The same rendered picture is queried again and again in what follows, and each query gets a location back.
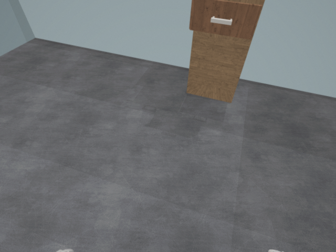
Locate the cabinet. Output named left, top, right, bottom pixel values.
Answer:
left=186, top=0, right=265, bottom=103

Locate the drawer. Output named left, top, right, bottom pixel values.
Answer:
left=189, top=0, right=262, bottom=40

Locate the handle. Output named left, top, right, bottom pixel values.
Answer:
left=211, top=16, right=232, bottom=25

